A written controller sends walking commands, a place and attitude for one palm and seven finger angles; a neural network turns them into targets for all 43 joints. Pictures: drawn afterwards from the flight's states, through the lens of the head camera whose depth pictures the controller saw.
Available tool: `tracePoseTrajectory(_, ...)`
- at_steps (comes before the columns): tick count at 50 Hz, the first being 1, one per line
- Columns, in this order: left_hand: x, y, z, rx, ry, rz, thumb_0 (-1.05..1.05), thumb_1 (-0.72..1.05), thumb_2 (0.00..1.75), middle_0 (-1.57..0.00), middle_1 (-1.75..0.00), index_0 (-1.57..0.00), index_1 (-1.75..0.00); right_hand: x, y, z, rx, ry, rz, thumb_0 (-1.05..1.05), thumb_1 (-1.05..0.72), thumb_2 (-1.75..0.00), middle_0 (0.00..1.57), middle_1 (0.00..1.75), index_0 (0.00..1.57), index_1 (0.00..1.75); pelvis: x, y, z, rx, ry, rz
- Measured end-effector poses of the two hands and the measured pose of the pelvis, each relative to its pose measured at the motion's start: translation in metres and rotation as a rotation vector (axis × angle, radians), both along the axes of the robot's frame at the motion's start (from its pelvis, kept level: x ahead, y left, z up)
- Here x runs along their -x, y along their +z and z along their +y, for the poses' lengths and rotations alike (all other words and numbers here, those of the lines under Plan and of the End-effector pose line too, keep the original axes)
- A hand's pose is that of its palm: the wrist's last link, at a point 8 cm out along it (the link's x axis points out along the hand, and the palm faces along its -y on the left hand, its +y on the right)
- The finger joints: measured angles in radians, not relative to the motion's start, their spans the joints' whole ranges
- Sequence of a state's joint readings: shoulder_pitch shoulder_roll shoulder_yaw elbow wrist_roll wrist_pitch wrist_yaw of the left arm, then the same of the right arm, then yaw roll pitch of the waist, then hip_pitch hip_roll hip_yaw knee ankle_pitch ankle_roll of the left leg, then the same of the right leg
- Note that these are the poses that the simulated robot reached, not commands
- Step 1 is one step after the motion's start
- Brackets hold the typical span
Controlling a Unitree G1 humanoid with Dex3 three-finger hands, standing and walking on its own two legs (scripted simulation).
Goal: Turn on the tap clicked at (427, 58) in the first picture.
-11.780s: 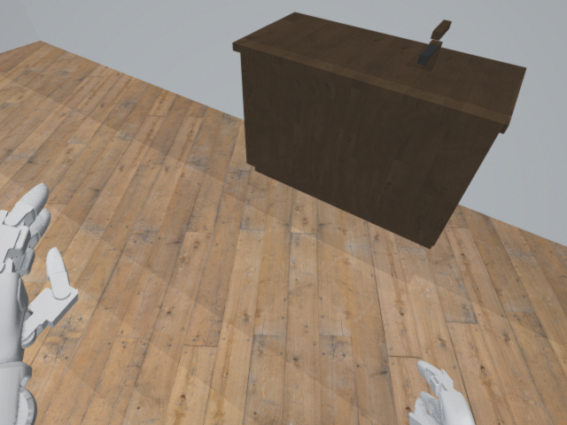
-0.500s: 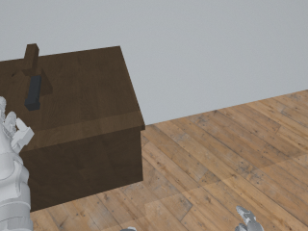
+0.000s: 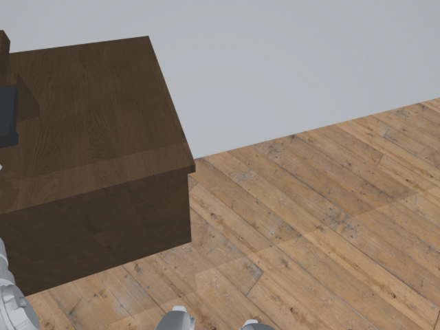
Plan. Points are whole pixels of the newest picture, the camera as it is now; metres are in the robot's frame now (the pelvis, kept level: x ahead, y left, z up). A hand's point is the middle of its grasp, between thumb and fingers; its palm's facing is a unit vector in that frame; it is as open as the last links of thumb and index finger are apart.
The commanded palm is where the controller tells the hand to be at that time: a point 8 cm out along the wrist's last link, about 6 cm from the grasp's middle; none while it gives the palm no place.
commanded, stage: reach beside the lever's end, fingers flat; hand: left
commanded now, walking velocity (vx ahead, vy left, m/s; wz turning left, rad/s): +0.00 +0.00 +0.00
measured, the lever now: (4, 136) +0.42 +0.39 +0.08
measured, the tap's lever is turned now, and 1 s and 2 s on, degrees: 0 1 18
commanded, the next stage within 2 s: push the lever round in 0.42 s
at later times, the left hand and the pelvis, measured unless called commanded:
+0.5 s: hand out of the picture +0.37 +0.40 +0.06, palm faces +0.58 -0.81 -0.06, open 7.8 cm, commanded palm +0.33 +0.42 +0.07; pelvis +0.00 +0.01 +0.00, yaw +0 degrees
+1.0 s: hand (9, 160) +0.38 +0.37 +0.07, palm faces +0.57 -0.82 -0.06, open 7.7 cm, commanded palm +0.33 +0.39 +0.07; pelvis +0.01 +0.01 +0.00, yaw +0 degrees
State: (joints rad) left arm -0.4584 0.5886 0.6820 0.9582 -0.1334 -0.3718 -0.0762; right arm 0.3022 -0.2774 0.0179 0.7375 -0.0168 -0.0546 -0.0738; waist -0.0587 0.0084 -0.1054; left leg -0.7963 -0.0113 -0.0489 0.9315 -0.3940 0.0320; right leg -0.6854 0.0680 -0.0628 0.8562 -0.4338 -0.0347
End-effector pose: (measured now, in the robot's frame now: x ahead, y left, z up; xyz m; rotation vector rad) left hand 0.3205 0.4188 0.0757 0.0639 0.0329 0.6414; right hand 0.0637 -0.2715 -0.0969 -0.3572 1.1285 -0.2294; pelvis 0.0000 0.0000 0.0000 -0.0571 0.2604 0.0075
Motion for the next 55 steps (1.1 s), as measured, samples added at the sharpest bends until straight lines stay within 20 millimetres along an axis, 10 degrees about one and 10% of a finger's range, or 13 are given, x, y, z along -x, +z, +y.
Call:
tracePoseTrajectory(26,0.0,-0.008,0.01,0.003,-0.021,-0.001,0.01,0.9,0.9,-0.15,-0.15,-0.15,-0.15,-0.009,0.005,0.019,-0.012,-0.006,-0.004,0.0,-0.91,-0.9,0.21,0.3,0.21,0.3,-0.002,0.001,0.013,0.018,0.0,0.006)
tracePoseTrajectory(55,-0.007,-0.004,-0.023,0.002,-0.025,0.004,0.02,0.93,0.91,-0.15,-0.15,-0.16,-0.15,-0.012,0.002,0.011,-0.037,-0.012,-0.007,0.0,-0.91,-0.9,0.21,0.3,0.21,0.3,-0.006,0.004,0.004,0.004,0.001,-0.01)
